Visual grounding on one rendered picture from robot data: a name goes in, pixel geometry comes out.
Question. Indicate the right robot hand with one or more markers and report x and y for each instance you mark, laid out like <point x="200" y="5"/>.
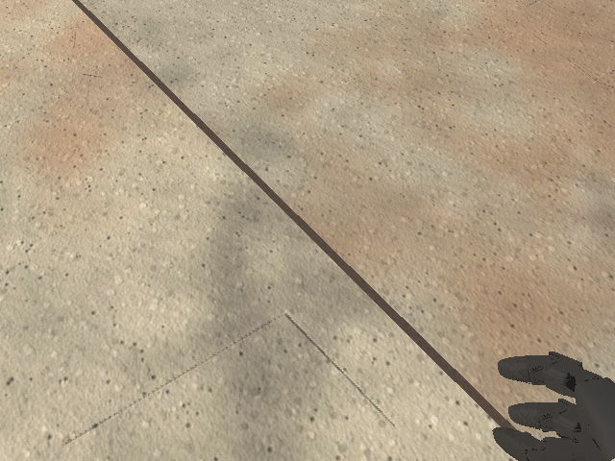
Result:
<point x="587" y="428"/>

